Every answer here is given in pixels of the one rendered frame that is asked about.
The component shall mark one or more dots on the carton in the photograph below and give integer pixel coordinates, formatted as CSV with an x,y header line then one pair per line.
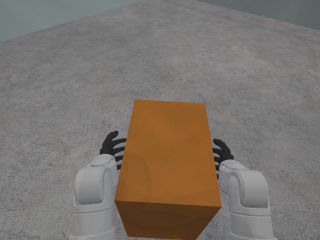
x,y
168,186

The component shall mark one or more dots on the right robot forearm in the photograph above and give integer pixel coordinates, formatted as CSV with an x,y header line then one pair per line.
x,y
249,203

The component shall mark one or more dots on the left robot hand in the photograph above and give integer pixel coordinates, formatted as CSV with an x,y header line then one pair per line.
x,y
108,144

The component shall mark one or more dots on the right robot hand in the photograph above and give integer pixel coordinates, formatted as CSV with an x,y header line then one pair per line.
x,y
224,153

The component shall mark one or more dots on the left robot forearm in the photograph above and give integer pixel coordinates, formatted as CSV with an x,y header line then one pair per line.
x,y
93,200

